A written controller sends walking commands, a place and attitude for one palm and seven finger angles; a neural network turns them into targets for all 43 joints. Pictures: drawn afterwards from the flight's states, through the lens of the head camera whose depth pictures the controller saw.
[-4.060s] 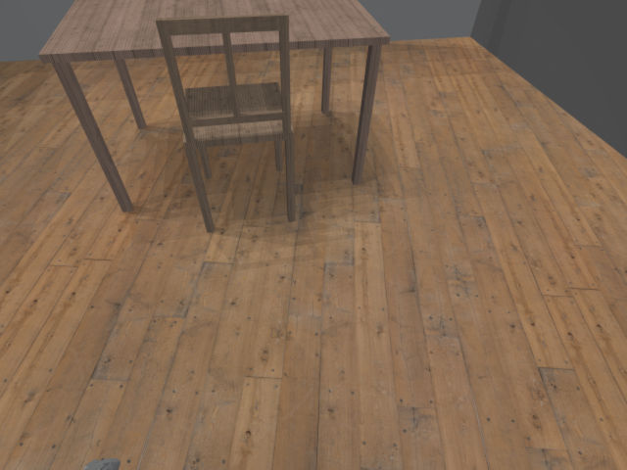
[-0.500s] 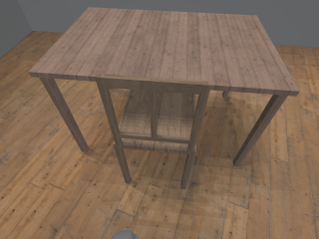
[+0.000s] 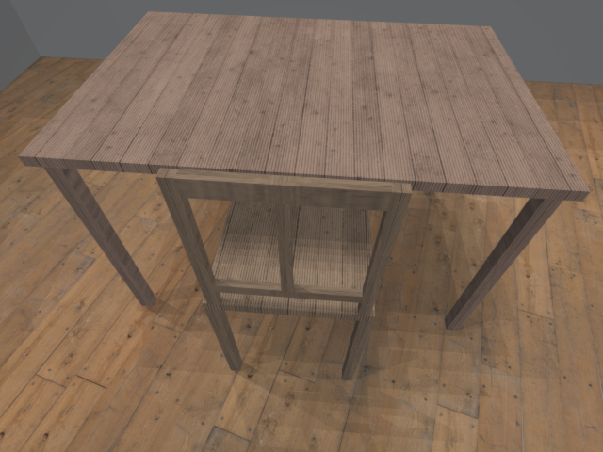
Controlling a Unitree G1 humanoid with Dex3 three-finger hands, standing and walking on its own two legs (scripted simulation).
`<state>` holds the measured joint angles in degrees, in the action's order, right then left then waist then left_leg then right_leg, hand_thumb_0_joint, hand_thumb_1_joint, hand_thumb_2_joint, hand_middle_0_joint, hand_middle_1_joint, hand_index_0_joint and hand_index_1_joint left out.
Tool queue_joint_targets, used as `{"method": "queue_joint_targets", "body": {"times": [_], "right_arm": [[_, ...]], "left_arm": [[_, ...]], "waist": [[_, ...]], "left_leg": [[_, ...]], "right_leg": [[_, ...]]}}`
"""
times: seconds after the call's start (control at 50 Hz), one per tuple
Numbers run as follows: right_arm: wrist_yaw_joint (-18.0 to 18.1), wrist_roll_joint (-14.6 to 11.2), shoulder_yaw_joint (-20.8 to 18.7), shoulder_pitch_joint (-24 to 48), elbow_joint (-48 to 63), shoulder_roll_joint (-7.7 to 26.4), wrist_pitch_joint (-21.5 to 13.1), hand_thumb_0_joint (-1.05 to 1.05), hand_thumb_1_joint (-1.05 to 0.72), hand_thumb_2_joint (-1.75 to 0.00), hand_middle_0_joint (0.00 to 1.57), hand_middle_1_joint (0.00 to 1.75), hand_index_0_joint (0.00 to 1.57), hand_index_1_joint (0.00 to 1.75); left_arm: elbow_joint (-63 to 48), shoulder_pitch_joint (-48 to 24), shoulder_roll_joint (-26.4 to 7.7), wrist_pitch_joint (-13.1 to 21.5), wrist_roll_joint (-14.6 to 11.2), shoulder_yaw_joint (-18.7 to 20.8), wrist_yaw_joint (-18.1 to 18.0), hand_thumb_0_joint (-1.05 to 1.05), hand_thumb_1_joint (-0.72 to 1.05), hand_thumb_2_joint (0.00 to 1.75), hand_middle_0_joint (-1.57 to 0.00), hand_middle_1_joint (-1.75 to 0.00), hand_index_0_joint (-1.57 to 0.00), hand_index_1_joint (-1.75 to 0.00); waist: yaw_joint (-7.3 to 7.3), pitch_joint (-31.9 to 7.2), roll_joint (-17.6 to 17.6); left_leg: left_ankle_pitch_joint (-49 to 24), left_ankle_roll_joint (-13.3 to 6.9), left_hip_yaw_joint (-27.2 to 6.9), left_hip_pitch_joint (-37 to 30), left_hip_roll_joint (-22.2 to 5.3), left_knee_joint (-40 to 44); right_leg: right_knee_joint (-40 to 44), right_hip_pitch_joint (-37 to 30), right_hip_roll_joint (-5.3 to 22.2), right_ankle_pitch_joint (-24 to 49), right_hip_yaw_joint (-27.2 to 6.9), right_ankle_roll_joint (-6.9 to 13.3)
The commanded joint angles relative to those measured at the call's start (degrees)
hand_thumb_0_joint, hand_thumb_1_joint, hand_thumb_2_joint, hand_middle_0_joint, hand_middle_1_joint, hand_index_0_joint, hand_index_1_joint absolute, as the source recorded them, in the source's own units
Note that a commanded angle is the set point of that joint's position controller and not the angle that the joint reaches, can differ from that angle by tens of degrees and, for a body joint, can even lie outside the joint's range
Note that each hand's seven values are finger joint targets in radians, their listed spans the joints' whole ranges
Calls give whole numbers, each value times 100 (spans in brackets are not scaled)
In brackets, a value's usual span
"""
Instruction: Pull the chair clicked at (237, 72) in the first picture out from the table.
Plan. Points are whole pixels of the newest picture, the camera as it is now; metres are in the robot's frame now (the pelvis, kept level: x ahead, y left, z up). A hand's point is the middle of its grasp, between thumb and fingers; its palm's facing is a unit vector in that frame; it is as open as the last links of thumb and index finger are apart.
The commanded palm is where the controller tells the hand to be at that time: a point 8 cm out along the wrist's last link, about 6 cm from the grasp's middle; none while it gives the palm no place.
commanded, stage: come to a stop and stand still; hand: left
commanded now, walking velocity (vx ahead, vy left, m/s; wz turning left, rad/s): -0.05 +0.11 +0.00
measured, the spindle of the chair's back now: (285, 250) +0.46 +0.07 -0.07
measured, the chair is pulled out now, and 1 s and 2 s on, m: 0.00 0.00 0.00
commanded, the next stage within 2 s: look again from close up in 1.52 s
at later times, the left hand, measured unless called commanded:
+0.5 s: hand out of the picture +0.00 +0.23 -0.17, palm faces +0.03 -0.97 -0.23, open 7.4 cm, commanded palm none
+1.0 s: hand out of the picture -0.02 +0.20 -0.16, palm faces +0.02 -0.98 -0.20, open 7.3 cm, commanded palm none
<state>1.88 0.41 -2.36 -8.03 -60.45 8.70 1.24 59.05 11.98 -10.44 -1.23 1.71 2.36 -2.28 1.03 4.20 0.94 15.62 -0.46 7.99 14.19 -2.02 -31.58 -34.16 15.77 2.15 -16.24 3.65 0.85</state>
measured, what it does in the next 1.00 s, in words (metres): steps on the spot: left foot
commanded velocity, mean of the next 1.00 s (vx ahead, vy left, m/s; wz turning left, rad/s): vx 0.00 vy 0.02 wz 0.00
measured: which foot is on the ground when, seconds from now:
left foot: down 0.00-0.00, up 0.02-0.28, down 0.30-1.00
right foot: down 0.00-1.00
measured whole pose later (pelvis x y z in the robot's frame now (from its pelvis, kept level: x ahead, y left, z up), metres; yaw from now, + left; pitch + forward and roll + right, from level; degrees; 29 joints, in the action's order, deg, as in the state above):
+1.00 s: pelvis -0.01 +0.03 +0.01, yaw +0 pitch -1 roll +1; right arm 1.6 0.4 1.4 -16.8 -63.2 8.7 -1.6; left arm 64.2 16.6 -7.1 0.2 1.1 -0.8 -2.1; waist 0.5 2.4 -1.2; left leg 18.1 -2.0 5.1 5.6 1.5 -24.6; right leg -28.9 14.9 3.3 -12.9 1.4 -1.3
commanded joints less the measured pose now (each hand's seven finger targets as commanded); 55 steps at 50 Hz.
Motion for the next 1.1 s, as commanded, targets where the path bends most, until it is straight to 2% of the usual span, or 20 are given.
{"method": "queue_joint_targets", "body": {"times": [0.0, 0.04, 0.08, 0.16, 0.22, 0.24, 0.26, 0.28, 0.3, 0.32, 0.34, 0.36, 0.4, 0.52, 0.6, 0.64, 0.8, 0.86, 0.96, 1.08], "right_arm": [[-19, 2, -161, -273, 384, 420, 126, 0, -90, -90, 20, 30, 20, 30], [-9, -7, -157, -346, 312, 389, 148, 0, -90, -90, 20, 30, 20, 30], [-27, -13, -146, -408, 291, 429, 126, 0, -90, -90, 20, 30, 20, 30], [-35, -27, -98, -423, 337, 431, 83, 0, -90, -90, 20, 30, 20, 30], [-22, -33, -42, -721, 207, 336, 29, 0, -90, -90, 20, 30, 20, 30], [-19, -20, -17, -965, 107, 328, -3, 0, -90, -90, 20, 30, 20, 30], [-41, 6, -113, -807, 501, 831, -164, 0, -90, -90, 20, 30, 20, 30], [-46, 7, -84, -887, 678, 575, -155, 0, -90, -90, 20, 30, 20, 30], [-59, 7, -18, -947, 723, 536, -130, 0, -90, -90, 20, 30, 20, 30], [-94, 50, 25, -957, 771, 494, -140, 0, -90, -90, 20, 30, 20, 30], [-106, 63, 36, -908, 845, 556, -164, 0, -90, -90, 20, 30, 20, 30], [-97, 62, 55, -801, 929, 690, -176, 0, -90, -90, 20, 30, 20, 30], [-91, 56, 64, -743, 1047, 844, -195, 0, -90, -90, 20, 30, 20, 30], [-92, 61, 94, -941, 925, 858, -215, 0, -90, -90, 20, 30, 20, 30], [-86, 47, 144, -1116, 715, 832, -253, 0, -90, -90, 20, 30, 20, 30], [-79, 48, 155, -1125, 612, 809, -265, 0, -90, -90, 20, 30, 20, 30], [-25, 4, 246, -1296, 162, 658, -362, 0, -90, -90, 20, 30, 20, 30], [-2, 5, 259, -1273, 23, 598, -372, 0, -90, -90, 20, 30, 20, 30], [23, 12, 257, -1271, -133, 522, -376, 0, -90, -90, 20, 30, 20, 30], [30, 18, 260, -1261, -253, 469, -339, 0, -90, -90, 20, 30, 20, 30]], "left_arm": [[-224, 564, -969, 99, -24, 127, -10, 0, 90, 90, -20, -30, -20, -30], [-286, 246, -915, 99, -16, 117, -39, 0, 90, 90, -20, -30, -20, -30], [-319, 210, -943, 116, -12, 151, -49, 0, 90, 90, -20, -30, -20, -30], [-303, 249, -1031, 102, -6, 206, -62, 0, 90, 90, -20, -30, -20, -30], [-228, 157, -993, 91, -51, 188, -46, 0, 90, 90, -20, -30, -20, -30], [-231, 17, -947, 80, -81, 170, -43, 0, 90, 90, -20, -30, -20, -30], [-208, 529, -913, 249, -83, 104, -278, 0, 90, 90, -20, -30, -20, -30], [-424, 466, -1025, 234, -107, 75, -226, 0, 90, 90, -20, -30, -20, -30], [-482, 300, -909, 235, -95, 55, -182, 0, 90, 90, -20, -30, -20, -30], [-536, 112, -862, 162, -73, 6, -130, 0, 90, 90, -20, -30, -20, -30], [-572, 91, -763, 88, -55, -26, -79, 0, 90, 90, -20, -30, -20, -30], [-569, 130, -646, 33, -41, -67, -35, 0, 90, 90, -20, -30, -20, -30], [-528, 365, -519, 8, -29, -110, 26, 0, 90, 90, -20, -30, -20, -30], [-413, 668, -489, 55, -36, -137, 86, 0, 90, 90, -20, -30, -20, -30], [-280, 757, -423, 140, -58, -183, 81, 0, 90, 90, -20, -30, -20, -30], [-207, 767, -420, 152, -61, -184, 83, 0, 90, 90, -20, -30, -20, -30], [144, 850, -341, 248, -105, -224, 46, 0, 90, 90, -20, -30, -20, -30], [219, 814, -319, 255, -110, -223, 29, 0, 90, 90, -20, -30, -20, -30], [302, 758, -311, 278, -113, -210, 5, 0, 90, 90, -20, -30, -20, -30], [363, 696, -349, 287, -123, -212, 1, 0, 90, 90, -20, -30, -20, -30]], "waist": [[25, -499, 1131], [-85, -479, 579], [-28, -583, 574], [88, -670, 701], [-7, -846, 722], [-154, -782, 713], [-111, -1358, -315], [-104, -1482, -346], [-149, -1169, -164], [-210, -808, -828], [-161, -263, -1114], [-70, 245, -1128], [25, 579, -603], [-12, 459, -377], [-75, 234, -148], [-78, 265, -305], [-117, -162, 8], [-107, -112, -95], [-107, -192, -93], [-103, -119, -62]], "left_leg": [[1488, 142, -501, 298, 140, -1339], [1495, 152, -808, 497, 135, -2094], [1466, 207, -841, 725, 129, -2169], [1381, 259, -770, 603, 91, -1271], [506, 234, -608, -178, 131, 180], [-81, 200, -597, -627, 106, 846], [-317, 208, -461, -353, -97, 463], [220, 67, -588, -126, -119, 401], [283, 35, -611, -74, -214, 430], [29, -14, -753, -147, -183, 691], [-174, -126, -1191, 255, -449, 965], [91, -214, -1403, 763, -649, 1337], [988, -292, -1542, 1237, -651, 1696], [1576, -307, -1502, 1021, -505, 1952], [1148, -282, -1410, 592, -412, 1790], [1048, -273, -1402, 529, -412, 1830], [-672, -227, -1040, -192, -347, 1367], [-1053, -208, -988, -270, -345, 1292], [-1397, -172, -908, -454, -344, 1170], [-1138, -127, -870, -413, -329, 1170]], "right_leg": [[1527, -131, 1842, 3472, -1859, 1030], [1394, -285, 1705, 3590, -1612, 1259], [1208, -703, 1585, 3993, -1340, 1214], [1200, -1059, 1563, 3795, -1330, 1197], [1139, -881, 1320, 2892, -1174, 890], [1075, -539, 1182, 2294, -1053, 652], [98, -1397, 1050, 4460, -1109, 391], [279, -1232, 1040, 3032, -1007, 354], [561, -786, 1044, 1945, -1018, 385], [488, -351, 833, 1089, -805, 375], [405, -83, 457, 213, -448, 209], [354, -49, 211, -189, -210, 95], [357, -213, 121, -81, -169, 75], [523, -206, 125, 63, -300, 98], [756, -160, 234, 184, -507, 102], [756, -123, 232, 243, -519, 107], [810, -371, 391, 1131, -618, 69], [779, -399, 412, 1354, -604, 74], [744, -503, 459, 1815, -605, 106], [839, -586, 504, 1988, -669, 152]]}}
